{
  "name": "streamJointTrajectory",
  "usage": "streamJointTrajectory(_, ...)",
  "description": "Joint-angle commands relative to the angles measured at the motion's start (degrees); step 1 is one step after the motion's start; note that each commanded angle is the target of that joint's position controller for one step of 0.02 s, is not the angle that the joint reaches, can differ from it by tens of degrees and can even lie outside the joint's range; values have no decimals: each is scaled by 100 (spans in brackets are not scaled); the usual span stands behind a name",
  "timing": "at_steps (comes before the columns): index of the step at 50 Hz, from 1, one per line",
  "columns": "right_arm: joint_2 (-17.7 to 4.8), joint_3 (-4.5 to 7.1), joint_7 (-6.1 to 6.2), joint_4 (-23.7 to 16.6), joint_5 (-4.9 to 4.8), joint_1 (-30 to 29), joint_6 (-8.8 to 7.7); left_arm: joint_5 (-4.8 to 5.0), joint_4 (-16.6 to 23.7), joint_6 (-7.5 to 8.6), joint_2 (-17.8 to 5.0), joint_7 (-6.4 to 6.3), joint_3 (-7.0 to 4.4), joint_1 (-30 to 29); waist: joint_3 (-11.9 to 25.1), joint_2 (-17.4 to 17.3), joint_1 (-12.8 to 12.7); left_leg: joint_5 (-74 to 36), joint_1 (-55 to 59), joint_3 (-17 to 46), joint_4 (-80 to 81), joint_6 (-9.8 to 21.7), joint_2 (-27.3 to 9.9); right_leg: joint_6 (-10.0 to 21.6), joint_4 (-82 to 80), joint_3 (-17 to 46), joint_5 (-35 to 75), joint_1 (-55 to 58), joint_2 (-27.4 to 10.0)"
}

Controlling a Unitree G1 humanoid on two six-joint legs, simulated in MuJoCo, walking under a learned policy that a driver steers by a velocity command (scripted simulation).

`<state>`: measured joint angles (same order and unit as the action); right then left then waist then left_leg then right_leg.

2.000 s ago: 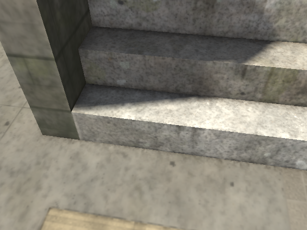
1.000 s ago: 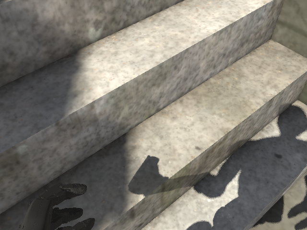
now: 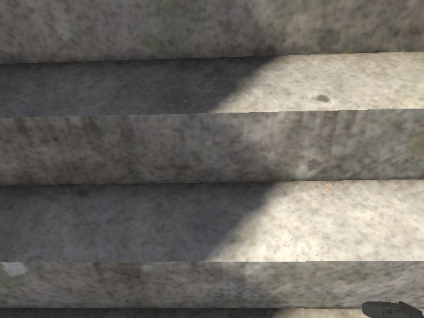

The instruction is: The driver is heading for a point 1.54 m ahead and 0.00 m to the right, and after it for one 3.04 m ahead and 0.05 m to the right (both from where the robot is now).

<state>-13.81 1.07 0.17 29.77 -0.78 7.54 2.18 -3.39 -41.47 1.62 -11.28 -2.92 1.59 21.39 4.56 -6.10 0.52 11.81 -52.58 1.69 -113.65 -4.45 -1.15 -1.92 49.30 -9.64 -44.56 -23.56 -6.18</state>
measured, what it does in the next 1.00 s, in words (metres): goes down, backwards: left foot 0.04 m lower, then right foot 0.04 m higher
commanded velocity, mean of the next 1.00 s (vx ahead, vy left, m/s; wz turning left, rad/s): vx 0.28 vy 0.00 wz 0.15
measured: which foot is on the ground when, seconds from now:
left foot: up 0.00-0.14, down 0.16-0.36, up 0.38-0.68, down 0.70-1.00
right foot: down 0.00-0.18, up 0.20-0.42, down 0.44-0.66, up 0.68-1.00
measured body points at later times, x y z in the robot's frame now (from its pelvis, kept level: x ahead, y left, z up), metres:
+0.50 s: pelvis -0.06 +0.07 -0.11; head -0.04 +0.08 +0.34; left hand +0.07 +0.36 -0.13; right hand +0.19 -0.13 -0.21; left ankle -0.28 +0.15 -0.78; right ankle +0.06 +0.01 -0.69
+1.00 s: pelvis -0.30 +0.18 -0.17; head -0.33 +0.20 +0.28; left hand -0.20 +0.46 -0.28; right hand -0.16 -0.05 -0.26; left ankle -0.26 +0.20 -0.90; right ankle -0.27 +0.02 -0.71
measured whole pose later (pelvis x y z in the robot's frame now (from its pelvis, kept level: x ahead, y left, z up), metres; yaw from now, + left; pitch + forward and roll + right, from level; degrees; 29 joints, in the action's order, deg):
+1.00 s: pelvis -0.30 +0.18 -0.17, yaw +5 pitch -1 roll -1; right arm -9.7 -2.7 8.0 37.1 0.5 16.6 3.2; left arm -0.1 -34.9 -5.4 -14.3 -4.9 -4.8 15.9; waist 3.1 2.5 -0.5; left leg 15.8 -16.3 -14.6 -32.1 7.4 1.2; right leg -9.0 95.5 5.2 -9.3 -46.5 1.6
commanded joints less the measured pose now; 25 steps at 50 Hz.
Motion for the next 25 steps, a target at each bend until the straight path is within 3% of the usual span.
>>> streamJointTrajectory(1, -672, 295, 133, -702, -47, 169, 304, -138, 1264, 270, -884, -168, -209, -1730, 111, 1506, 837, -559, 480, 16, 735, -122, -412, 846, -1697, 1726, 2500, -153, -1716)
streamJointTrajectory(2, -605, 284, 182, -730, -33, -84, 340, -205, 1312, 229, -853, -190, -217, -1559, 40, 1315, 646, -571, 639, -143, 1481, -24, -375, 769, -1634, 1489, 2315, -98, -1649)
streamJointTrajectory(3, -481, 267, 203, -750, 3, -204, 358, -206, 1341, 167, -889, -201, -259, -1366, -82, 1273, 493, -449, 728, -294, 2311, 29, -344, 705, -1553, 1307, 2277, 86, -1630)
streamJointTrajectory(5, -274, 247, 187, -788, 14, -312, 337, -146, 1468, 37, -990, -225, -372, -1269, -264, 1515, 275, -184, 855, -353, 3611, 111, -417, 606, -1271, 1158, 2501, 424, -1772)
streamJointTrajectory(7, -255, 271, 149, -795, 98, -225, 308, -20, 1639, -66, -1018, -208, -449, -1410, -257, 1566, 205, -207, 1306, -325, 4857, 360, -601, 472, -711, 978, 2835, 432, -1937)
streamJointTrajectory(8, -308, 294, 115, -675, 165, 57, 286, 91, 1735, -118, -910, -176, -431, -1671, -205, 1343, 282, -324, 2025, -438, 5893, 589, -644, 358, -162, 635, 3027, 95, -1837)
streamJointTrajectory(9, -500, 398, 86, -424, 207, 459, 184, 175, 1794, -231, -754, -107, -413, -1752, -337, 483, 363, -847, 2490, -455, 7259, 835, -415, 65, 1332, 14, 3229, 33, -1154)
streamJointTrajectory(10, -820, 506, 68, 20, 161, 1008, -1, 172, 1895, -379, -739, -40, -412, -1835, -670, -1041, 489, -2947, 3145, -305, 8862, 1262, -107, -310, 3620, -527, 1887, -489, -81)
streamJointTrajectory(11, -1049, 468, -6, 337, 202, 1055, -122, 153, 2134, -372, -453, 17, -338, -1775, -936, -1974, 84, -4775, 3839, 162, 8417, 1418, 71, -430, 5255, -320, 433, -2085, 335)
streamJointTrajectory(12, -1046, 408, 3, 393, 349, 1126, -164, 227, 2166, -266, -228, 120, -222, -1853, -512, -1597, 24, -5028, 4544, 343, 7873, 1485, -34, -497, 5635, -21, 221, -2914, 193)
streamJointTrajectory(13, -556, 358, 94, 716, 228, 2419, -253, 179, 2343, -70, -36, 289, -67, -2989, -494, -106, 1096, -3581, 4563, 643, 8049, 1173, -78, -458, 6148, 277, 224, -3082, 437)
streamJointTrajectory(14, -780, 362, 71, 938, 124, 2607, -325, 236, 2435, 58, 306, 363, 5, -2620, -144, 307, 501, -4165, 5833, 1262, 7517, 1154, -315, -558, 6581, 246, 383, -4102, 711)
streamJointTrajectory(15, -1130, 438, 103, 709, 39, 2017, -300, 255, 2435, 143, 182, 394, 24, -2188, 568, 598, 64, -4286, 6585, 1960, 7277, 1296, -594, -596, 6516, 544, 567, -4552, 727)
streamJointTrajectory(16, -1723, 557, 180, 169, -81, 921, -297, 416, 2382, 117, -363, 407, -118, -1412, 1262, 200, -588, -3891, 6707, 3052, 7273, 1444, -1137, -437, 6243, 1321, 655, -4309, 445)
streamJointTrajectory(17, -2138, 663, 269, -244, -142, -135, -295, 433, 2337, 80, -976, 333, -323, -905, 1543, -103, -1116, -3189, 6127, 3784, 7217, 1452, -1585, -265, 5812, 1868, 725, -3775, 153)
streamJointTrajectory(18, -1744, 562, 295, -359, -65, -253, -257, 233, 2306, 50, -959, 195, -369, -1451, 1259, 885, -839, -3190, 5243, 3344, 7522, 1340, -1387, -204, 5519, 1546, 961, -3130, 321)
streamJointTrajectory(19, -1430, 447, 287, -303, -80, 148, -311, 87, 2556, 16, -522, 136, -228, -2384, 564, 1039, -501, -3031, 4960, 2724, 7890, 1191, -1043, -215, 4676, 653, 881, -3041, 703)
streamJointTrajectory(20, -814, 178, 401, -194, -107, -141, -185, -109, 2818, 22, -62, 18, -13, -3196, 291, 1794, -496, -4814, 4214, 975, 7690, 682, -76, 339, 2347, 1243, 146, -2110, 227)
streamJointTrajectory(21, -973, 191, 463, -42, -128, -420, -71, -128, 2728, -17, 252, 89, 96, -2613, 454, 1089, -1103, -4467, 3814, 437, 8532, 730, 648, 566, 404, 267, 1725, -451, 901)
streamJointTrajectory(22, -1149, 330, 494, 76, -66, -157, -39, -179, 2341, -7, 64, 142, -42, -1817, 624, 726, -1203, -3011, 3601, 349, 7374, 766, 743, 732, -236, 255, 3129, 742, 1020)
streamJointTrajectory(23, -495, 232, 306, 50, 111, -263, -152, -273, 1498, 24, 194, 252, -80, -1012, 389, 778, -816, -1398, 3398, 550, 6043, 936, 626, 1086, 218, 1088, 3976, 614, 1043)
streamJointTrajectory(24, -175, 126, 177, 63, -113, 645, -222, -349, 1552, 181, -362, 122, -181, -819, 1153, 2566, -425, -63, 2913, 1311, 5127, 388, 1156, 2880, -1160, 5255, 5727, 735, -744)
streamJointTrajectory(25, -560, 330, 67, 522, -221, 1565, -177, -141, 1562, 293, -504, 105, -311, -815, 1550, 2721, -278, 847, 2741, 1778, 3481, -14, 1088, 3292, -1078, 6764, 4953, 1155, -854)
